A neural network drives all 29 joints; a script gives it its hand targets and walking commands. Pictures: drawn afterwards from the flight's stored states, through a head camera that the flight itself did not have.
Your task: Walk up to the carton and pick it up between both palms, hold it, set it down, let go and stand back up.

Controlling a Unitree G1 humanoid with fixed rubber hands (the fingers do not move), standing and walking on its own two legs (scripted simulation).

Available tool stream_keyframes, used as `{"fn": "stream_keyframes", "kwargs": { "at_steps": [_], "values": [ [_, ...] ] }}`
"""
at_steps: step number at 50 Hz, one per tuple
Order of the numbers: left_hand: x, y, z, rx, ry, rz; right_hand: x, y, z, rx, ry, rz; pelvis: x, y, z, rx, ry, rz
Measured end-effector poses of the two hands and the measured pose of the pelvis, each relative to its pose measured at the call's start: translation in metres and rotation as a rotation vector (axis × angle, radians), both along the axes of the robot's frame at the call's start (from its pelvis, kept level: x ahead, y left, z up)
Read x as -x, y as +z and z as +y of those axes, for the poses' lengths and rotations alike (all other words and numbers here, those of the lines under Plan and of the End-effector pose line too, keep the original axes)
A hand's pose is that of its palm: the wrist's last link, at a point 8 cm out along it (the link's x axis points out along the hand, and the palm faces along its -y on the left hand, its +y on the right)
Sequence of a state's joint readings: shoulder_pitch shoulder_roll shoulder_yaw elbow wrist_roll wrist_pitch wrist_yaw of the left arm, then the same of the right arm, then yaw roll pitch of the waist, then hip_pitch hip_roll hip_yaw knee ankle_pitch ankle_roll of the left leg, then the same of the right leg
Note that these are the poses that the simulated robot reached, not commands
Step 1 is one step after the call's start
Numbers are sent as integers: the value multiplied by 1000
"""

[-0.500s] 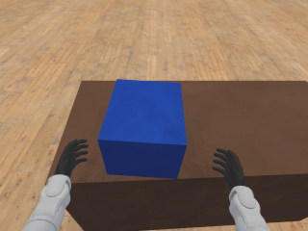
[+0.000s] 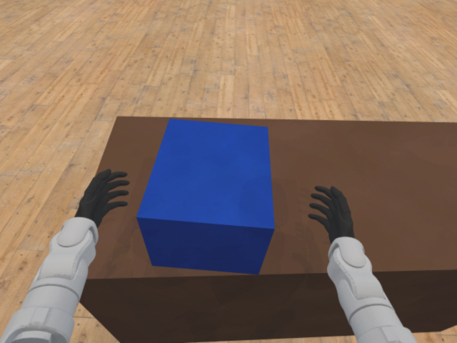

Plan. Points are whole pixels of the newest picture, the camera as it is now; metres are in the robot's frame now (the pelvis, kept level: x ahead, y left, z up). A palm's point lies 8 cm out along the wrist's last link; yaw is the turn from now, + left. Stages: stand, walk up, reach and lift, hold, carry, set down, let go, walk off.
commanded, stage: reach and lift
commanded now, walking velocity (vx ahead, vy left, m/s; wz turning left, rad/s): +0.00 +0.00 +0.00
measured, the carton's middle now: (212, 193) +0.46 +0.03 -0.03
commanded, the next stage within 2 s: none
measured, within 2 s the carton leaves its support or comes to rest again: neither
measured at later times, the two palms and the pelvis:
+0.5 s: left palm (95, 156) +0.42 +0.24 +0.11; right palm (335, 182) +0.40 -0.21 +0.08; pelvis +0.01 +0.02 +0.00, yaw +0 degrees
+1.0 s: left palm (92, 149) +0.44 +0.25 +0.12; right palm (321, 166) +0.43 -0.18 +0.10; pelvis +0.00 +0.00 +0.00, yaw +2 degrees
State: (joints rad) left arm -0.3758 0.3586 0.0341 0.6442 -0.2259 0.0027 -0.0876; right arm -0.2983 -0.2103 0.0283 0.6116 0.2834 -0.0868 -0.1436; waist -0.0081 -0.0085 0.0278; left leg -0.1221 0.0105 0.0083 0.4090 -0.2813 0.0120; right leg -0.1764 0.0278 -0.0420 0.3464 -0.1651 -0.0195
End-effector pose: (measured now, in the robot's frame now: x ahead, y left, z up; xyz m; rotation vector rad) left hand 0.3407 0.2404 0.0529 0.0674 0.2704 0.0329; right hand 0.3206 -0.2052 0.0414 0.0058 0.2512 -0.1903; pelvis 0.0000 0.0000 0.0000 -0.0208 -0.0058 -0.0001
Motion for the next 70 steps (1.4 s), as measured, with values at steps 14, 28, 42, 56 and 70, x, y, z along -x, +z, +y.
{"fn": "stream_keyframes", "kwargs": {
  "at_steps": [14,28,42,56,70],
  "values": [
    [-52,47,9,-11,19,-42,-51,28,17,-9,45,6,-1,0,16,6,-4,61],
    [-90,62,-4,-3,20,-2,-93,51,-7,6,22,-6,-13,0,13,14,-4,100],
    [-109,68,-2,17,62,-23,-120,76,9,28,64,7,-7,-1,-2,3,12,175],
    [-86,37,8,-36,72,7,-96,29,21,7,33,68,11,-9,7,13,35,241],
    [-84,-42,-30,-19,80,32,-96,-29,20,10,58,59,35,-37,2,2,20,446]
  ]
}}
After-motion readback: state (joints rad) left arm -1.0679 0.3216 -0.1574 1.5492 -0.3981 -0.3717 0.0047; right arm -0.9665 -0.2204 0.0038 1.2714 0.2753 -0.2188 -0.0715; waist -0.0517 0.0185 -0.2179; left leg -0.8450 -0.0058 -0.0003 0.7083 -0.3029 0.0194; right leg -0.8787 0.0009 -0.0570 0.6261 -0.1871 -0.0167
